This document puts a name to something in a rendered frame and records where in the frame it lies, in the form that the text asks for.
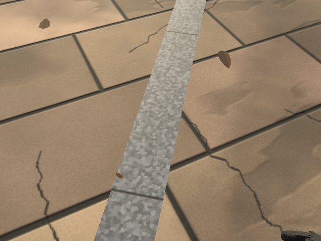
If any robot right hand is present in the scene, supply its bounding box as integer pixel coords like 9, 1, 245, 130
281, 230, 321, 241

